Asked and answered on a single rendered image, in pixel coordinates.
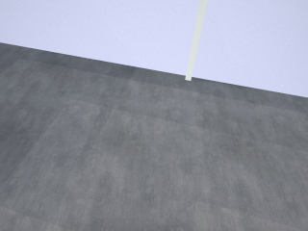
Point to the panel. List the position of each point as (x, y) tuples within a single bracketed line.
[(201, 10)]

